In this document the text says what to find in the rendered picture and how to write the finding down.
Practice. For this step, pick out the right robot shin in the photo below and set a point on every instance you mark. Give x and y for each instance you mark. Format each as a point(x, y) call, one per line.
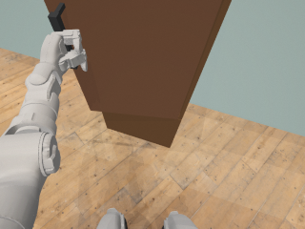
point(173, 213)

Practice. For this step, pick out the robot left hand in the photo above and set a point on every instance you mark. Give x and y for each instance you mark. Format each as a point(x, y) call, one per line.
point(54, 52)

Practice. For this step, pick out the right robot thigh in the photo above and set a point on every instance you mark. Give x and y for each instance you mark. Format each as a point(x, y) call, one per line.
point(178, 221)

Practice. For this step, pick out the handle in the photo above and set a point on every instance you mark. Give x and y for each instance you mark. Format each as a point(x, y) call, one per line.
point(57, 23)

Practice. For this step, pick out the robot left forearm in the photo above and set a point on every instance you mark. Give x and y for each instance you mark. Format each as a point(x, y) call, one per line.
point(40, 107)

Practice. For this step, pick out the left robot upper arm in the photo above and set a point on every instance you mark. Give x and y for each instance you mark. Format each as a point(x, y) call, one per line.
point(26, 160)

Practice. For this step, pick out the cupboard door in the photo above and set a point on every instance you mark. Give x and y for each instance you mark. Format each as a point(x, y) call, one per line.
point(141, 54)

